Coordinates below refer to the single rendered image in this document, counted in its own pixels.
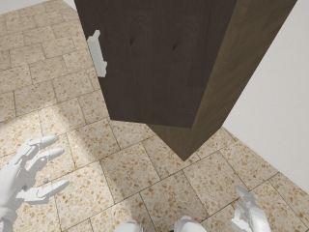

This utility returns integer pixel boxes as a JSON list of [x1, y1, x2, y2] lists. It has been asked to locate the left robot thigh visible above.
[[114, 221, 143, 232]]

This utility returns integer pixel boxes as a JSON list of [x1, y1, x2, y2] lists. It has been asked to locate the cupboard door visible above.
[[73, 0, 238, 129]]

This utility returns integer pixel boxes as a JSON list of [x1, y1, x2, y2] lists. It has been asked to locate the handle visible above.
[[87, 30, 107, 77]]

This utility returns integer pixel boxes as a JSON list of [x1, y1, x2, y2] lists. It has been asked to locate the left robot forearm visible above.
[[0, 206, 18, 232]]

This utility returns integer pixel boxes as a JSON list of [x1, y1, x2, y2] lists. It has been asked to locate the right robot thigh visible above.
[[174, 218, 207, 232]]

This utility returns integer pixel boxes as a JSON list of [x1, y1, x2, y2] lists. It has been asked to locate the right robot hand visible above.
[[231, 185, 271, 232]]

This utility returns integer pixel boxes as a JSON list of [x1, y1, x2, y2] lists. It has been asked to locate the left robot hand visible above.
[[0, 135, 70, 211]]

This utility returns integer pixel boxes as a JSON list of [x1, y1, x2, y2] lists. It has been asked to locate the robot thigh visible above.
[[114, 221, 143, 232], [174, 218, 207, 232]]

